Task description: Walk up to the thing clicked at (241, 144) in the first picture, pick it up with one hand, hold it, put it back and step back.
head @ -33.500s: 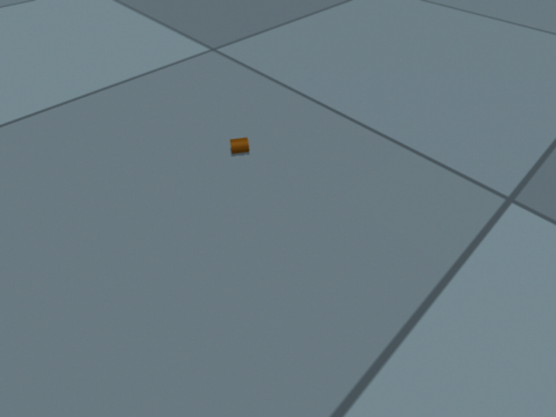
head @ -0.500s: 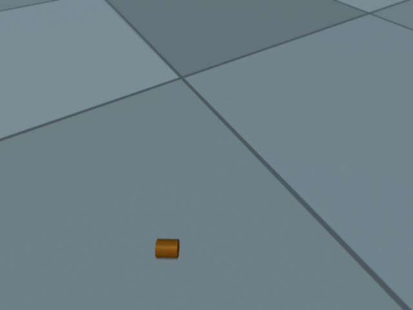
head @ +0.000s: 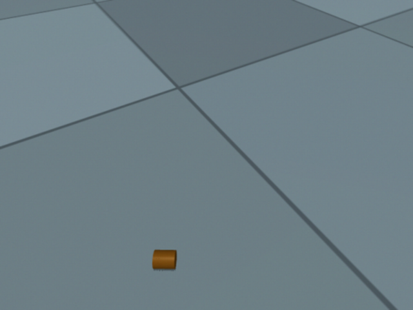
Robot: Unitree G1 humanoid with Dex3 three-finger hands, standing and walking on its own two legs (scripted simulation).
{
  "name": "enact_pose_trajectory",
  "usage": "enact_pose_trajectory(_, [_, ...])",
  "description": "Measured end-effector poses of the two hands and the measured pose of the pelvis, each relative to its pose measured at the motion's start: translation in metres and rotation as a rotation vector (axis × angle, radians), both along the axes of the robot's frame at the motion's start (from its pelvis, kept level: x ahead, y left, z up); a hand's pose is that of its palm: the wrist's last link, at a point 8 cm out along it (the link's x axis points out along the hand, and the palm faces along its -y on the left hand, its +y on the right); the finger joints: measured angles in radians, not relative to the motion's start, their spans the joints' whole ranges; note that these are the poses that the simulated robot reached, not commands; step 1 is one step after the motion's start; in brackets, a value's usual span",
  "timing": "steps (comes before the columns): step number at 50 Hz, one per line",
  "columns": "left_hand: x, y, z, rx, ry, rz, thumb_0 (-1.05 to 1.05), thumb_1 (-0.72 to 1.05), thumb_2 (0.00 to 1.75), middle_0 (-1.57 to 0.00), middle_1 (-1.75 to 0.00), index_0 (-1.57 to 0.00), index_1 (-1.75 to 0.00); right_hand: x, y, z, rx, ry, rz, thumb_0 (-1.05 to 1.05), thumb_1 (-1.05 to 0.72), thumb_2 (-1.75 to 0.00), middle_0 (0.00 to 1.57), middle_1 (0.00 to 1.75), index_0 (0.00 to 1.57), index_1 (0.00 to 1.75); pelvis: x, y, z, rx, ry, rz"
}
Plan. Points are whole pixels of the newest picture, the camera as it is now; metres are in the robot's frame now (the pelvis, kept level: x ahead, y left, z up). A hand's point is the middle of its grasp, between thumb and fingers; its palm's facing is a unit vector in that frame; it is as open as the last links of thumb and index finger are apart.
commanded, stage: stand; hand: left
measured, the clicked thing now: (164, 259) +0.47 +0.21 -0.74
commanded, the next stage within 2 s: none
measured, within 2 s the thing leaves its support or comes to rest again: neither
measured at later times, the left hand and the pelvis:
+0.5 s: hand out of the picture +0.07 +0.25 -0.16, palm faces -0.01 -0.94 -0.34, open 7.3 cm; pelvis -0.01 +0.00 +0.00, yaw +0 degrees
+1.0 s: hand out of the picture +0.06 +0.26 -0.16, palm faces -0.02 -0.94 -0.34, open 7.3 cm; pelvis -0.01 +0.00 +0.00, yaw +1 degrees
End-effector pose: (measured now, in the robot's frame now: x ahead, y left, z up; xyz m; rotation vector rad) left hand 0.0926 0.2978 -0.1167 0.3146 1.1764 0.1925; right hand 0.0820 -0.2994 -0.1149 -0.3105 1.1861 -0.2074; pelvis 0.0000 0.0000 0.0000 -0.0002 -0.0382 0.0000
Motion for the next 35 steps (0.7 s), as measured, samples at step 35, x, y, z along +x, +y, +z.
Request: enact_pose_trajectory(35, [-0.037, 0.001, -0.002, 0.0, 0.062, 0.028, 0.0, 0.91, 0.9, -0.2, -0.3, -0.21, -0.3, -0.011, 0.007, -0.003, 0.017, 0.033, 0.008, 0.0, -0.9, -0.9, 0.2, 0.3, 0.2, 0.3, -0.007, 0.001, 0.002, -0.002, -0.005, 0.01])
